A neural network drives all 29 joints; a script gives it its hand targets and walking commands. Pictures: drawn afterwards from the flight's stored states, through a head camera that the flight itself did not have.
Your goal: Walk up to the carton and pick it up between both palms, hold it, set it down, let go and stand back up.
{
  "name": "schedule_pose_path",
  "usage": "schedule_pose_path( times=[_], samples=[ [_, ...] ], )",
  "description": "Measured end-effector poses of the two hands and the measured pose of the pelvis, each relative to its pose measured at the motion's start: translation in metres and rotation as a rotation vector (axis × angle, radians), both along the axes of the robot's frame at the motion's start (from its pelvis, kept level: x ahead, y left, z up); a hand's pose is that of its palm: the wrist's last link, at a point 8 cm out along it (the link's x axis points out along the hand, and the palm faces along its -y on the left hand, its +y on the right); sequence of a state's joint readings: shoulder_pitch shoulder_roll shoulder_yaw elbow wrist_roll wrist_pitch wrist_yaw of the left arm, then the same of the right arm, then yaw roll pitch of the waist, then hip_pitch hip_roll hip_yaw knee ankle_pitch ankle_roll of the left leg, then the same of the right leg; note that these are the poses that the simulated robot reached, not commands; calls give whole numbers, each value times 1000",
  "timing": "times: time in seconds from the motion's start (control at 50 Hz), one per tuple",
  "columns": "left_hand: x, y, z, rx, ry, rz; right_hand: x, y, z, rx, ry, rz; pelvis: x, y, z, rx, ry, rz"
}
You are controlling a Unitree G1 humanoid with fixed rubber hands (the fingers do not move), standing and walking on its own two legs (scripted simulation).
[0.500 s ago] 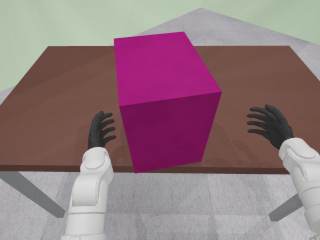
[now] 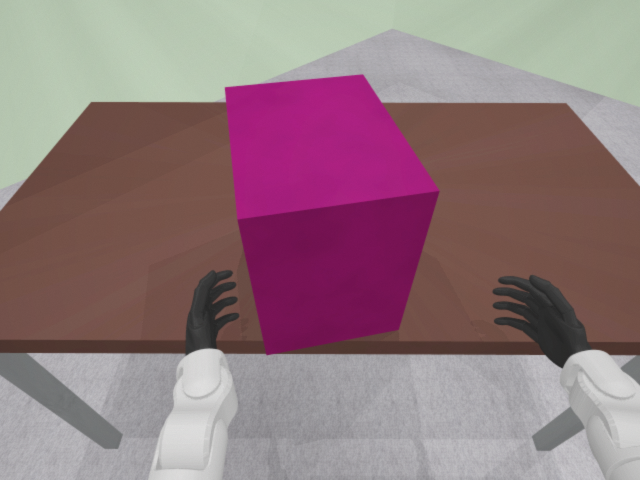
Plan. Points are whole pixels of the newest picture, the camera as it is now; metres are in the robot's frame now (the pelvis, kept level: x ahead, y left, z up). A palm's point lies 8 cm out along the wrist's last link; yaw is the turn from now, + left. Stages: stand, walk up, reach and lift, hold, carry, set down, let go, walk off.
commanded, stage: set down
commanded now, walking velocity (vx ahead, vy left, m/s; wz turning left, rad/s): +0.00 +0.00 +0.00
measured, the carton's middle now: (315, 213) +0.48 +0.04 +0.07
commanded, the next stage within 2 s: let go in 1.30 s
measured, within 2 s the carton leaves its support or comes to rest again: neither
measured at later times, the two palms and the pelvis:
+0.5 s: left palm (174, 403) +0.22 +0.20 +0.00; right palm (529, 408) +0.23 -0.23 -0.01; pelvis +0.01 +0.02 +0.00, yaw +0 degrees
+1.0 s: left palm (148, 452) +0.18 +0.24 -0.05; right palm (508, 458) +0.19 -0.20 -0.05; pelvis +0.02 +0.04 +0.00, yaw +0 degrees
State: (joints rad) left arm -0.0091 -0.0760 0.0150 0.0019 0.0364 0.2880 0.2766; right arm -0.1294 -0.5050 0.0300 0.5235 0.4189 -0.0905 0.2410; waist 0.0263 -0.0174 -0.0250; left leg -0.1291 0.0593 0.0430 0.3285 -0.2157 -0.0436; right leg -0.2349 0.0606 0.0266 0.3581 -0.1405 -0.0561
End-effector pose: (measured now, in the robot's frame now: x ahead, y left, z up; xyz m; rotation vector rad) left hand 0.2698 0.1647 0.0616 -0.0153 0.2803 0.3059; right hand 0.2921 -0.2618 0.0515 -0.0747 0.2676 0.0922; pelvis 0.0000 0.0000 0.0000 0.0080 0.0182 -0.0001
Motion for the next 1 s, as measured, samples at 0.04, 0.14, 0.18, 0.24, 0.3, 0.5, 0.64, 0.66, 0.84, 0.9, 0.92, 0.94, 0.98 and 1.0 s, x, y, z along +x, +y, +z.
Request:
schedule_pose_path(
  times=[0.04,0.14,0.18,0.24,0.3,0.5,0.64,0.66,0.84,0.9,0.92,0.94,0.98,1.0],
  samples=[
    [-1,0,-2,0,2,-2,-3,0,-3,-4,14,3,1,0,0,-1,-3,-1],
    [-14,3,-17,-10,35,-3,-17,-3,-15,-15,56,-5,4,1,1,-4,-8,5],
    [-20,4,-27,-9,60,-6,-25,-5,-21,-17,74,-12,5,2,1,-5,-10,7],
    [-29,6,-39,-4,93,-11,-36,-5,-29,-16,95,-23,6,3,0,-5,-8,7],
    [-36,12,-55,10,155,-19,-46,1,-38,-41,128,-32,6,5,0,-1,-18,4],
    [-50,40,-66,45,224,-39,-60,33,-61,-37,182,-24,11,19,2,-6,-38,2],
    [-64,50,-81,35,290,-62,-76,33,-71,-73,239,-50,15,28,3,-14,-52,1],
    [-66,51,-83,33,300,-65,-78,33,-72,-78,248,-53,15,29,3,-15,-54,1],
    [-81,61,-103,31,377,-89,-97,45,-88,-97,323,-63,15,36,2,-19,-64,1],
    [-85,66,-108,34,401,-96,-101,50,-93,-101,342,-65,15,37,2,-20,-66,0],
    [-87,67,-110,35,409,-98,-102,52,-95,-102,348,-66,15,38,2,-21,-66,0],
    [-88,69,-111,36,417,-100,-103,53,-97,-104,353,-67,15,38,2,-21,-67,1],
    [-91,72,-114,38,433,-103,-105,56,-101,-109,364,-69,15,39,2,-22,-68,2],
    [-93,74,-116,39,442,-105,-106,57,-103,-111,370,-70,15,40,2,-22,-68,2]
  ],
)
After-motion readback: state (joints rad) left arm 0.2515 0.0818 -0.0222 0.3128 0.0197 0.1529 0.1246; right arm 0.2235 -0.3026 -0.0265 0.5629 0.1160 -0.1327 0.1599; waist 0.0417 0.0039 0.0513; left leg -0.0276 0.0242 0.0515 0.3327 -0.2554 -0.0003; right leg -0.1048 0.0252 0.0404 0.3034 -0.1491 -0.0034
